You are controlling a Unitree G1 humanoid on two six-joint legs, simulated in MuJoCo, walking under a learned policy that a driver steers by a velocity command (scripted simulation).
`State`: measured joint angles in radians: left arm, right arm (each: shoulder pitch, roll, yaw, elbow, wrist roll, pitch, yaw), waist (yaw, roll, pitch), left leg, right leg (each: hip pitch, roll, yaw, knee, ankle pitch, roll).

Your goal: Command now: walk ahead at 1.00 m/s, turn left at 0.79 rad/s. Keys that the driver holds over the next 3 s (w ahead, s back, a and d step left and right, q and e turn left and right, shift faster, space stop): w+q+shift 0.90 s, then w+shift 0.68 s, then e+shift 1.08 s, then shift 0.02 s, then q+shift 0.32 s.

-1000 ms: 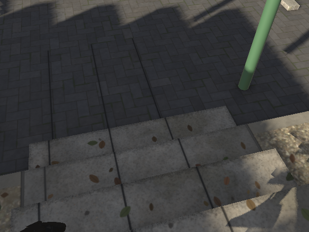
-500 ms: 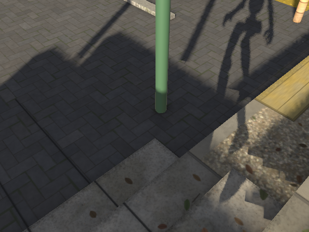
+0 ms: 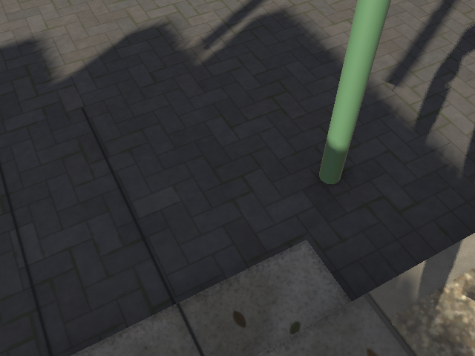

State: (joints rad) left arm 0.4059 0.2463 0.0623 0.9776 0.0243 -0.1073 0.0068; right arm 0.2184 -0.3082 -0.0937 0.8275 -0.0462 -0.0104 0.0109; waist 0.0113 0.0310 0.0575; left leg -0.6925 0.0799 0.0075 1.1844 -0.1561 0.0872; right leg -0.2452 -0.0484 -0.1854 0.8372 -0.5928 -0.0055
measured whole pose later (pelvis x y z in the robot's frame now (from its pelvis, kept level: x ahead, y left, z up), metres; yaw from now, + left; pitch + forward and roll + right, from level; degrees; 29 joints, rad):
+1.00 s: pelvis +0.81 +0.21 -0.32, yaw +53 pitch +0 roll -2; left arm 0.65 0.19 0.02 1.06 0.03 -0.10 0.03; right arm -0.10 -0.28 -0.03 0.78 -0.04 -0.03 0.08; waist 0.12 0.05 0.06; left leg -0.66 0.00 0.10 0.64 0.43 0.17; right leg 0.13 0.06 -0.27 0.65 -0.77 -0.03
